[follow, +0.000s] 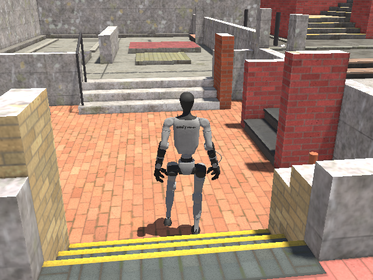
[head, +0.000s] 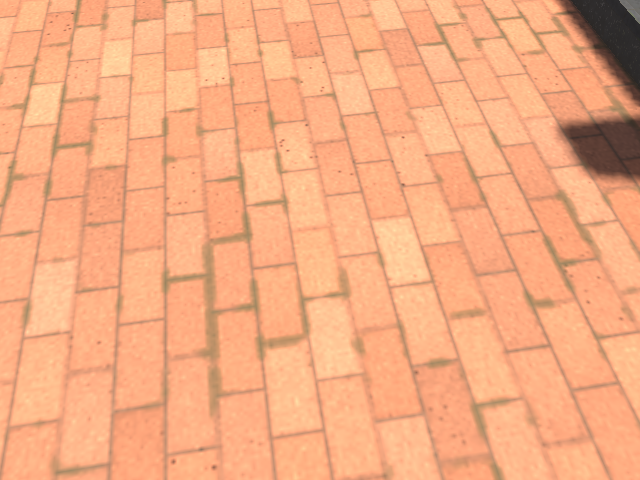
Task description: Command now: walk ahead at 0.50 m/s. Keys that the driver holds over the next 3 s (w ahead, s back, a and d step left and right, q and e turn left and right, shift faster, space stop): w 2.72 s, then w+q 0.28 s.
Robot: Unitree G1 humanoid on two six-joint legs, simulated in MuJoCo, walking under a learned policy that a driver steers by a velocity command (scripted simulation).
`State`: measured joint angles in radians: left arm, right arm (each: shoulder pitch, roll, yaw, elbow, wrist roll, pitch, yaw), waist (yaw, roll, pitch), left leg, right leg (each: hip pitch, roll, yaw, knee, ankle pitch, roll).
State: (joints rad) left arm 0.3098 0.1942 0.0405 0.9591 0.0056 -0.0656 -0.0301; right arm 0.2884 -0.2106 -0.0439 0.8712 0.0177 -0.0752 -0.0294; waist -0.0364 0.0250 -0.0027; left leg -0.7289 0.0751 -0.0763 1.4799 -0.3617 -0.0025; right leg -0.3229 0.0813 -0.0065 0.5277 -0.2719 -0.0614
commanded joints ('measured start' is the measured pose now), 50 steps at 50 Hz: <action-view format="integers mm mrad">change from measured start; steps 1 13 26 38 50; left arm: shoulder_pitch -94 83 -153 -340 -95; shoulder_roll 107 176 107 154 172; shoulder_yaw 11 25 35 29 36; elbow -96 -38 -140 -228 -121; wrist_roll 6 -10 -2 -21 -3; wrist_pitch -40 4 -7 -44 -42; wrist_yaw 33 40 40 -10 6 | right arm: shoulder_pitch -44 9 -2 117 -9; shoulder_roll -36 -184 -156 -220 -116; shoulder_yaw -15 -57 -44 -57 -37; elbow -114 -144 -84 18 -79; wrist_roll -28 -20 -15 4 -11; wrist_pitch -21 -23 -28 4 0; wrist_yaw -1 57 39 20 18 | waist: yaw -22 -96 30 17 20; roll -118 -52 32 84 -101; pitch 19 -180 -5 14 -10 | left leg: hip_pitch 92 719 568 780 79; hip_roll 59 -12 119 166 74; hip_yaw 2 10 -93 -53 25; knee -481 -913 -1329 -1144 -437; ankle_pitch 251 454 456 673 155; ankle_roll -30 171 225 162 0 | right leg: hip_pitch -114 104 -379 -173 144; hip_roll -243 -195 -200 -95 -295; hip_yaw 194 97 65 -18 190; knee -262 203 313 -68 -384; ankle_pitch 576 686 252 194 335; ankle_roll -174 -45 54 -12 -192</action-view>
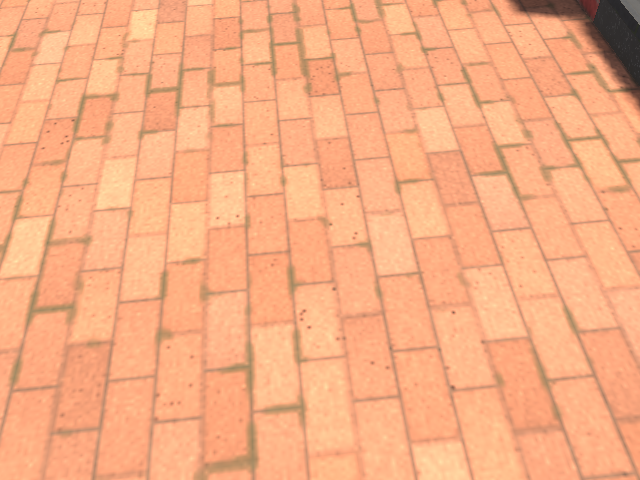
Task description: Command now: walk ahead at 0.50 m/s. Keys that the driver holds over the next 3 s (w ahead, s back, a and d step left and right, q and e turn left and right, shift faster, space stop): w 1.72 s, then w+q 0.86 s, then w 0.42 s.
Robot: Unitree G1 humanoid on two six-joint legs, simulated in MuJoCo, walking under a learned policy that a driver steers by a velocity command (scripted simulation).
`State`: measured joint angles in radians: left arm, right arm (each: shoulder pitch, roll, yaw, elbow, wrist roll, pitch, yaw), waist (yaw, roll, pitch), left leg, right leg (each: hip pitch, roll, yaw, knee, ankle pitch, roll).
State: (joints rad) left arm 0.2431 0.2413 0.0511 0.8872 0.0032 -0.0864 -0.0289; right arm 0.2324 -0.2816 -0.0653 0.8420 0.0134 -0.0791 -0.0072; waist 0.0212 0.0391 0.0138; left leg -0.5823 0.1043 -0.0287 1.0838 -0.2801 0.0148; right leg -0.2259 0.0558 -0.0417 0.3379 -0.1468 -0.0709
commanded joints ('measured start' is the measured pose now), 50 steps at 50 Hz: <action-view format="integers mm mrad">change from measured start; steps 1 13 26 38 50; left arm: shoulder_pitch -12 158 45 -303 -38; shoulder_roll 137 191 94 87 121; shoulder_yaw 28 39 19 4 23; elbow -40 45 -32 -149 -78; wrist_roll -2 -23 -15 -20 9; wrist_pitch -20 19 18 4 -10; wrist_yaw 11 35 34 0 0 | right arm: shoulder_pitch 8 -308 -15 143 33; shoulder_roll -45 -46 -90 -156 -107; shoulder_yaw -15 5 -15 -33 -17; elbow -64 -182 -68 36 -17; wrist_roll -10 6 -17 7 5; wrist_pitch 5 -18 -31 -3 -17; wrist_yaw -6 48 35 6 2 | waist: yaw -31 48 -2 -94 -10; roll -105 -105 40 30 -129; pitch -14 52 -45 53 -60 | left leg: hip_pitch -95 -65 412 544 -73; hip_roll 47 -34 130 137 38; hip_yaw -21 18 -193 -56 -48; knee -98 -569 -926 -915 69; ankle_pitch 124 251 290 261 -13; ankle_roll -26 27 233 177 27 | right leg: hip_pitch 54 294 -378 -396 140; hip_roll -268 -316 -198 -142 -304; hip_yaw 207 153 103 61 355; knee -201 -107 738 214 -132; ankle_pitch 240 282 -125 173 5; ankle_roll -181 -109 56 61 -147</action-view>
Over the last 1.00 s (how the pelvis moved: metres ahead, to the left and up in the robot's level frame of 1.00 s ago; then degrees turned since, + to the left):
0.58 -0.02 0.01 0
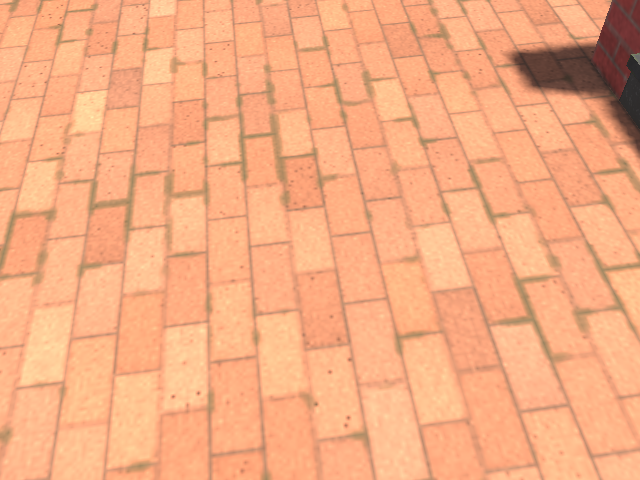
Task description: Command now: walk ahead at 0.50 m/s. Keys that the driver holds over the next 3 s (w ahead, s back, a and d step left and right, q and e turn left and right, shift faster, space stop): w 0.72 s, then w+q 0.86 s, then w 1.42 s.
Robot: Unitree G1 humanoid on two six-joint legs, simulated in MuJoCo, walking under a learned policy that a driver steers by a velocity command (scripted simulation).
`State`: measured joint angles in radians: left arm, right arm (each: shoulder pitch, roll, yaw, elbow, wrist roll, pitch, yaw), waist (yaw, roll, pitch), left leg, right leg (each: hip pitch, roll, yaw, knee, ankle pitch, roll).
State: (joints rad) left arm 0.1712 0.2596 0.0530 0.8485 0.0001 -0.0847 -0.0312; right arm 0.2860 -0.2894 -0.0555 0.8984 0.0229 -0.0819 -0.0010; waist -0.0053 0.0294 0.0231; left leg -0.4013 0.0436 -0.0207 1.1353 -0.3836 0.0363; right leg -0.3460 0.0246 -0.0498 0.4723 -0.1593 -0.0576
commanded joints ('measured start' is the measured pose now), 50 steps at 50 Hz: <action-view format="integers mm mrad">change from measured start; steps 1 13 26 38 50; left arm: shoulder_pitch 33 212 107 -130 241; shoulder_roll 99 159 145 56 290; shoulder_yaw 21 32 22 17 84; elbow -35 61 18 -58 -3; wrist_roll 11 -12 -37 -3 5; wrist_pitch -15 -1 -29 7 -21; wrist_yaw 2 34 33 30 16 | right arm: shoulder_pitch -7 -326 -33 38 205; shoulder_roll -81 -23 -114 -122 24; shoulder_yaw -26 -4 -34 -30 7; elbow -69 -164 -92 -18 -48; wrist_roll -5 -7 -18 -13 -1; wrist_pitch -4 0 -12 -15 0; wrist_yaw -4 19 27 0 -11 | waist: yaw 3 86 -57 -41 85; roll -124 -83 39 22 -392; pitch -66 44 -125 26 -434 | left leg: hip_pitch -224 -274 480 258 -266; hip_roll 104 55 255 132 -102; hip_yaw -53 13 -398 -73 -58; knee -9 -537 -865 -1021 39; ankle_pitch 109 477 175 410 -232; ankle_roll -1 -41 199 166 0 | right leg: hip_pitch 227 306 -375 -299 779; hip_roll -260 -228 -114 -141 -473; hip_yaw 332 120 125 79 736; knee -292 -343 775 209 -116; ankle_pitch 51 189 -236 247 -102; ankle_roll -165 -139 6 72 -204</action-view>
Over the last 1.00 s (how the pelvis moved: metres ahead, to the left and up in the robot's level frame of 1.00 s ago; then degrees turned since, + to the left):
0.53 -0.01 -0.01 0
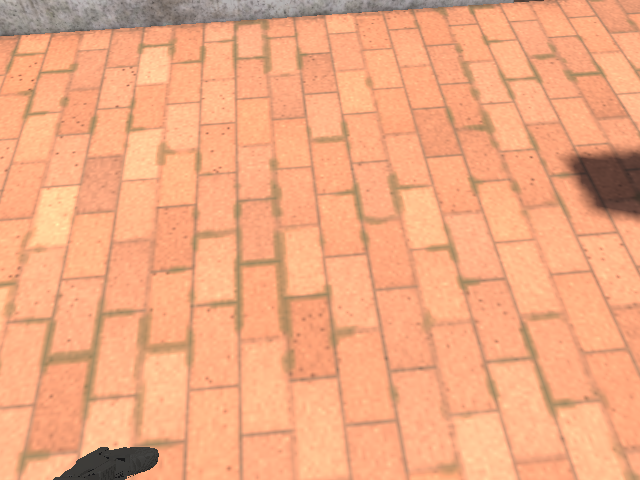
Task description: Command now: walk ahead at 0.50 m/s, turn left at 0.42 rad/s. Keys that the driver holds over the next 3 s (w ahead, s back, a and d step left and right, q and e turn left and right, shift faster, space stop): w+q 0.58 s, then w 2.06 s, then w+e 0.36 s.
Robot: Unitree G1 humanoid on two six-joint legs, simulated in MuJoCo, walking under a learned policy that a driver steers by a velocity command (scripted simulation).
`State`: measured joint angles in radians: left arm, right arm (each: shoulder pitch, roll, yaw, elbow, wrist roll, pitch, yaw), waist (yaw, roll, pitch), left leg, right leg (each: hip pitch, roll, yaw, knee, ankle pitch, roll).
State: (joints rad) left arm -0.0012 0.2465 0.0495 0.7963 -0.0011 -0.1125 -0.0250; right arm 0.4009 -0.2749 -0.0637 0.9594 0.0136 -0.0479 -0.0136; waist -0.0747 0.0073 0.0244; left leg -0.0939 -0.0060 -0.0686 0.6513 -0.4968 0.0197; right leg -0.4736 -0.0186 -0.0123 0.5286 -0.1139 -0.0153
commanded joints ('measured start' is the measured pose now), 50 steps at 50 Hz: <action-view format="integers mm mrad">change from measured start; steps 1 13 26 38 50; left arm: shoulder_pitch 372 193 318 66 2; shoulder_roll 196 156 57 108 151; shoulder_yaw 61 54 22 30 32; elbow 35 64 -2 -37 -80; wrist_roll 2 16 28 8 -7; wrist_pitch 8 -1 37 19 -12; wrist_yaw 12 38 39 23 -23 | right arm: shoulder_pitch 18 -209 9 -108 -15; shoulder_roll -110 -42 -350 -141 -175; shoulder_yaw -14 -28 -127 -44 -49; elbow -96 -198 -208 -232 -147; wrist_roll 33 10 24 -7 -1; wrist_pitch -38 19 28 -32 -2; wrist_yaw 0 22 34 6 -8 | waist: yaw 176 85 24 50 57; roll -221 -66 288 42 104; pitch -313 19 -246 -26 -24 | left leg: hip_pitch -657 -598 430 -66 184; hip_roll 17 153 267 149 220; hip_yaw -78 -7 -515 -118 -121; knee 628 242 -214 -471 -263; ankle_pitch -83 472 186 624 944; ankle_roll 21 -10 359 226 152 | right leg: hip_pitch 801 360 -179 -167 -18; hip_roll -387 -243 5 -102 17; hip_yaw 650 -56 -169 47 -20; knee -225 -417 750 271 -53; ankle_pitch -299 129 -427 107 51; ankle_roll -207 -151 61 63 -54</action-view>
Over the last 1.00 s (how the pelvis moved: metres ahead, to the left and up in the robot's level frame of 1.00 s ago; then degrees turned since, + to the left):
0.54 0.02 -0.01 6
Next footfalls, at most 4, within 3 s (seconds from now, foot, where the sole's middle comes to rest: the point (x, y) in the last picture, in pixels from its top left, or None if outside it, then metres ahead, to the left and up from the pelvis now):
0.50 left None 0.38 0.18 -0.76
1.04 right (261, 350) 0.75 0.12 -0.76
1.56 left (116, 302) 0.91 0.47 -0.76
2.08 right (168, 188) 1.28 0.38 -0.76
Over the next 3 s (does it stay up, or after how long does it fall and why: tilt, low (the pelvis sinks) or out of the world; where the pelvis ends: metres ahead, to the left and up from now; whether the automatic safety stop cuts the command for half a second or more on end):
stays up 1.52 0.65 0.02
